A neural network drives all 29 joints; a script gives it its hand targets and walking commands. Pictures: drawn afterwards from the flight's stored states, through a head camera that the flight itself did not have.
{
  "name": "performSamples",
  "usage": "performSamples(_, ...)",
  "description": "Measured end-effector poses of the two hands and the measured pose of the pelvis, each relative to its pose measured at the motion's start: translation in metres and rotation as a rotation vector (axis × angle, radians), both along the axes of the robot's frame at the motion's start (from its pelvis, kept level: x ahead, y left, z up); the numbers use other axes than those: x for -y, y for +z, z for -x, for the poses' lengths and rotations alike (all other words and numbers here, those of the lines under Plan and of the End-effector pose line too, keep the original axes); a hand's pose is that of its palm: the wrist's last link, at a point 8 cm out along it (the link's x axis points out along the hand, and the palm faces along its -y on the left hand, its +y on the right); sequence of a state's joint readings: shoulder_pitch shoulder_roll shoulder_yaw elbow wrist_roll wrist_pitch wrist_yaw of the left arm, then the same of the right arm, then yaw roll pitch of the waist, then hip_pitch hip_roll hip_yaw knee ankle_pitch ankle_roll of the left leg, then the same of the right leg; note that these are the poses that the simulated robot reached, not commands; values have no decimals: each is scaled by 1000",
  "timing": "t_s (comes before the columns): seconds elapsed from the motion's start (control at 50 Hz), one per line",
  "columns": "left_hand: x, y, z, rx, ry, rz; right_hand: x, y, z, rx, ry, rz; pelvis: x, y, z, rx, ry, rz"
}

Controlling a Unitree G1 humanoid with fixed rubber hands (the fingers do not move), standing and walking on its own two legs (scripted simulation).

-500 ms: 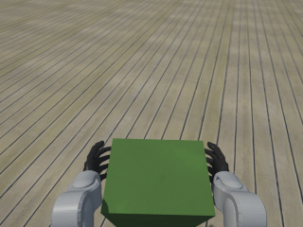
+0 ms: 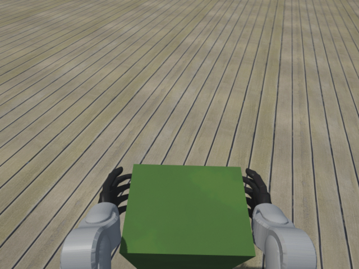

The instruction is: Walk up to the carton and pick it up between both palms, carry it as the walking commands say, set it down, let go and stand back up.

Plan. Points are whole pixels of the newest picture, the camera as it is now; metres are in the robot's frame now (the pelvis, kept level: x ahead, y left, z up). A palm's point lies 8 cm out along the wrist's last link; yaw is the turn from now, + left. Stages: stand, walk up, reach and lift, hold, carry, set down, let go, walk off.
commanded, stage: carry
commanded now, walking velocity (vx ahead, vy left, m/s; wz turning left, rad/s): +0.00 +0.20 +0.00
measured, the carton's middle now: (183, 227) +0.24 +0.01 +0.01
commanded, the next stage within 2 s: none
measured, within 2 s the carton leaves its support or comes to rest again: neither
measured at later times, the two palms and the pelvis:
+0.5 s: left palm (25, 227) +0.20 +0.29 +0.08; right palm (186, 225) +0.21 +0.00 +0.09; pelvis -0.04 +0.14 +0.00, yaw +0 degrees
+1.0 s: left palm out of the picture +0.17 +0.41 +0.08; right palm (113, 247) +0.17 +0.12 +0.09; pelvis -0.08 +0.27 +0.00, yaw +0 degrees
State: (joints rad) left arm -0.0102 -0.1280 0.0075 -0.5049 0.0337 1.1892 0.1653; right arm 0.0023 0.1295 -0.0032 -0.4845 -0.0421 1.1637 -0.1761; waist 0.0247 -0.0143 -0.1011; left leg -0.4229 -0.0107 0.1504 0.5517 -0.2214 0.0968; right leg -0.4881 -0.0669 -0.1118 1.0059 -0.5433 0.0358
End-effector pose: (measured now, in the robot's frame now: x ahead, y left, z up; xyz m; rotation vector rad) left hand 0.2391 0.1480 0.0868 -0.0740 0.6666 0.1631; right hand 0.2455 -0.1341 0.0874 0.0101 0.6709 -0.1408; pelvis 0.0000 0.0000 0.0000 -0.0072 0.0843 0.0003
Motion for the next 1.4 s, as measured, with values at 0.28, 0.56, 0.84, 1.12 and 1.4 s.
performSamples(0.28, -46, 6, 20, -8, -46, -30, -46, 2, 29, -7, -50, -34, -60, 6, 20, 7, -15, -31)
performSamples(0.56, -151, -3, 44, -7, 1, 8, -151, -1, 44, -7, -1, 5, -151, 1, 45, 4, -9, 3)
performSamples(0.84, -190, 4, 65, -16, -60, -36, -191, -1, 78, -17, -66, -43, -209, 6, 66, 8, -32, -26)
performSamples(1.12, -300, -4, 89, -9, -3, 12, -300, 0, 89, -11, -6, 9, -301, 1, 90, 10, -17, 4)
performSamples(1.4, -336, 4, 111, -16, -70, -41, -336, -4, 128, -16, -76, -49, -356, 5, 113, 8, -43, -22)
